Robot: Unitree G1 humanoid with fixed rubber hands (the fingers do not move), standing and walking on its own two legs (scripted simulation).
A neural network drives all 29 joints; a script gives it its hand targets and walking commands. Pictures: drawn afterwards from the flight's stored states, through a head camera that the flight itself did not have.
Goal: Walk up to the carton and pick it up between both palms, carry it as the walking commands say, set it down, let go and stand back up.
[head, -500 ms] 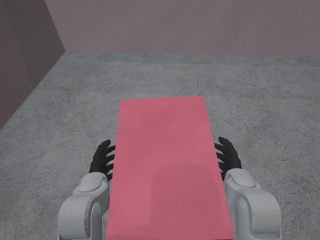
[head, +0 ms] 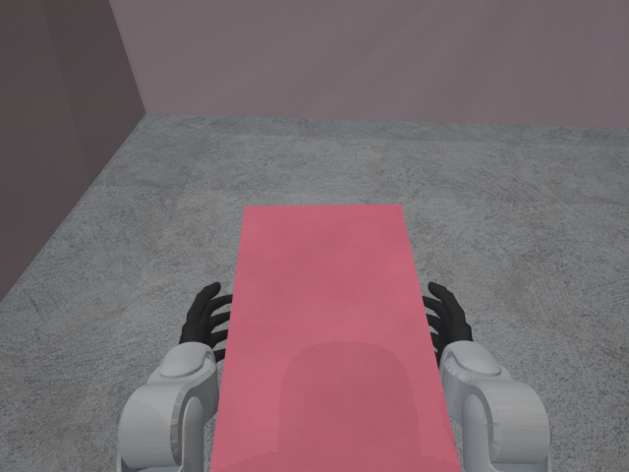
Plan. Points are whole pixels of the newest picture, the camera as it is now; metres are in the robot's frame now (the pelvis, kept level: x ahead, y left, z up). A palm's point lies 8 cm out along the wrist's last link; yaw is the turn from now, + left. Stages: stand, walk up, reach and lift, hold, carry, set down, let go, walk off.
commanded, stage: carry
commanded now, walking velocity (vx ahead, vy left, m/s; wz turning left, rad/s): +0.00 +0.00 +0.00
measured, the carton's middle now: (324, 361) +0.25 +0.00 +0.03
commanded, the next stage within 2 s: none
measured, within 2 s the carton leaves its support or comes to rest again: neither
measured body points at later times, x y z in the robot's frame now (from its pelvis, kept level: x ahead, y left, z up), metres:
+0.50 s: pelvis -0.06 +0.10 -0.01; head -0.08 +0.13 +0.44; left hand +0.19 +0.25 +0.08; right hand +0.19 -0.03 +0.09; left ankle -0.04 +0.16 -0.74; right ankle -0.05 -0.05 -0.73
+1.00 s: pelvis -0.09 +0.12 +0.00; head -0.10 +0.13 +0.45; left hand +0.17 +0.27 +0.09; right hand +0.17 -0.01 +0.09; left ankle -0.04 +0.16 -0.74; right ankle -0.15 +0.00 -0.74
